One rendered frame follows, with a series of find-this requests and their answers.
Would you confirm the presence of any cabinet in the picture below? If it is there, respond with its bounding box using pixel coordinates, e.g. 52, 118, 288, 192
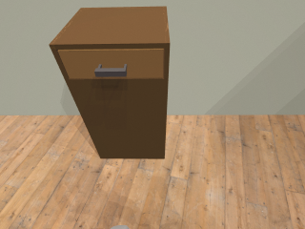
49, 6, 171, 159

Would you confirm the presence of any drawer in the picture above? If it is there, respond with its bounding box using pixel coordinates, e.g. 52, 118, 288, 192
58, 48, 164, 79

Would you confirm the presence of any handle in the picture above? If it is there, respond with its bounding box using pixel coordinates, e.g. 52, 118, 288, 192
94, 64, 127, 77

